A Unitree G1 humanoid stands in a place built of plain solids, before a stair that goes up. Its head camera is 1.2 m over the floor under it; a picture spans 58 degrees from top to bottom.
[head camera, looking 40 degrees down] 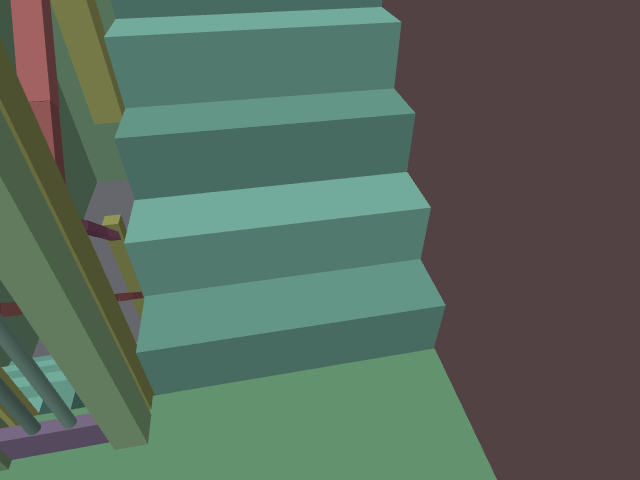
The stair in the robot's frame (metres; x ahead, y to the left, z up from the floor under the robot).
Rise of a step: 0.21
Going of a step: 0.21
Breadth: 0.90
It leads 11 degrees to the left of straight ahead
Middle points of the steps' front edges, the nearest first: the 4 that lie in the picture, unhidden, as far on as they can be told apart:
0.79 0.06 0.21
1.00 0.10 0.42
1.20 0.14 0.64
1.41 0.18 0.85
